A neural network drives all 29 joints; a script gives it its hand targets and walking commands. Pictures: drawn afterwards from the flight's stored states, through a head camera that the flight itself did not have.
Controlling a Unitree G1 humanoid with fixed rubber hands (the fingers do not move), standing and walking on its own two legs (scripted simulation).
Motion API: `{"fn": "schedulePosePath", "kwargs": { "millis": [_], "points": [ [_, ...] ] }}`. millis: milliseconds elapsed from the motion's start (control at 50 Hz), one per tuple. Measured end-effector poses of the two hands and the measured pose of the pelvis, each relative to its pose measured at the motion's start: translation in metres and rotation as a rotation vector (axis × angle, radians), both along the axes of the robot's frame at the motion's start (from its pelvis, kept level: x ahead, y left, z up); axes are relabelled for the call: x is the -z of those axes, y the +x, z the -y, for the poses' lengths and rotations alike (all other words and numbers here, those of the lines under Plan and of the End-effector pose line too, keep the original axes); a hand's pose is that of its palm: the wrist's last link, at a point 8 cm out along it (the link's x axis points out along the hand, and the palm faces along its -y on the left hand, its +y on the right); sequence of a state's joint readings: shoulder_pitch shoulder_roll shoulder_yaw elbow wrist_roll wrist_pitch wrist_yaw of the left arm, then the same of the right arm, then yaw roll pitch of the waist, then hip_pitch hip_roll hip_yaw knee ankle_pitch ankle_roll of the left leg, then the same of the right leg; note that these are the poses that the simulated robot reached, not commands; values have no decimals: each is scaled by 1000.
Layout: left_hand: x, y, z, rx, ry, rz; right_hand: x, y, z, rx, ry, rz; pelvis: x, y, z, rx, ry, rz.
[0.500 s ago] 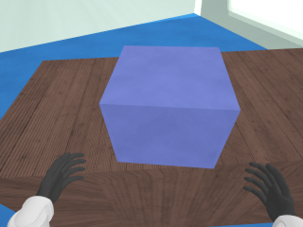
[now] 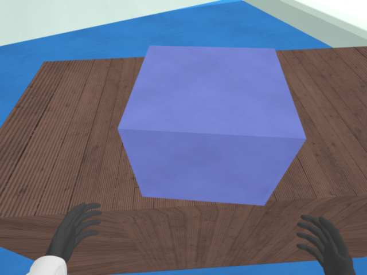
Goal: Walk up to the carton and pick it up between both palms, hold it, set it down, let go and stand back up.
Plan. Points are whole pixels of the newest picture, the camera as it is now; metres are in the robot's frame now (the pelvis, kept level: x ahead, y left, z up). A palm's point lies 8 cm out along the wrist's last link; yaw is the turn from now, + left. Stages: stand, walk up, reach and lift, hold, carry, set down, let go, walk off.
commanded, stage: set down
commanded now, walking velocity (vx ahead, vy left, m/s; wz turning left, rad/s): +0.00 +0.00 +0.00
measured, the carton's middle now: (206, 124) +0.43 +0.01 +0.10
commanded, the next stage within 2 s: let go in 0.98 s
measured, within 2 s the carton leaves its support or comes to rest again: neither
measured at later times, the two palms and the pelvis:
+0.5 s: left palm (71, 271) +0.13 +0.25 -0.01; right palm out of the picture +0.14 -0.23 -0.01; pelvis -0.02 +0.00 +0.00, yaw +1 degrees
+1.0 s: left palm out of the picture +0.13 +0.24 -0.05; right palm out of the picture +0.14 -0.23 -0.06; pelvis -0.02 -0.01 +0.00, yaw +1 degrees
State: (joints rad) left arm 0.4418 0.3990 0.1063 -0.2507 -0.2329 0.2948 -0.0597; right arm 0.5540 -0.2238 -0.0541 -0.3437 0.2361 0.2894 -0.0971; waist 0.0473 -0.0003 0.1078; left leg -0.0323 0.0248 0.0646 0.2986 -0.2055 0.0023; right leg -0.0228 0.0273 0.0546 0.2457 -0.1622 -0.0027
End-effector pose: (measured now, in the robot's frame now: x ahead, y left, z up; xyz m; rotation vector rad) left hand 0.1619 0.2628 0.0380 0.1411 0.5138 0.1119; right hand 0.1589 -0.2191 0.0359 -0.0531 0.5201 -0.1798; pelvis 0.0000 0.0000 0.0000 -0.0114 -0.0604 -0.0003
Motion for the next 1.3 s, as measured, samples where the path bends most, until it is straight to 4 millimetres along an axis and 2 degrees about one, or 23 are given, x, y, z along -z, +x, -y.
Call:
{"fn": "schedulePosePath", "kwargs": {
  "millis": [400, 640, 960, 1140, 1300],
  "points": [
    [37, -27, 4, -62, -13, -114, 37, -15, 10, -41, -27, -90, 0, -17, 1, -8, 5, 10],
    [58, -32, 14, -80, -19, -190, 62, -14, 10, -60, -22, -142, 2, -25, 9, -19, 13, 11],
    [86, -31, 25, -69, -8, -275, 93, -18, 15, -80, -48, -208, 3, -17, 14, -20, 14, 5],
    [103, -33, 30, -64, 4, -314, 112, -25, 8, -100, -39, -230, 4, -13, 13, -17, 12, -3],
    [111, -31, 36, -61, 5, -320, 121, -21, 3, -121, -33, -214, 4, -12, 12, -19, 10, -2]
  ]
}}
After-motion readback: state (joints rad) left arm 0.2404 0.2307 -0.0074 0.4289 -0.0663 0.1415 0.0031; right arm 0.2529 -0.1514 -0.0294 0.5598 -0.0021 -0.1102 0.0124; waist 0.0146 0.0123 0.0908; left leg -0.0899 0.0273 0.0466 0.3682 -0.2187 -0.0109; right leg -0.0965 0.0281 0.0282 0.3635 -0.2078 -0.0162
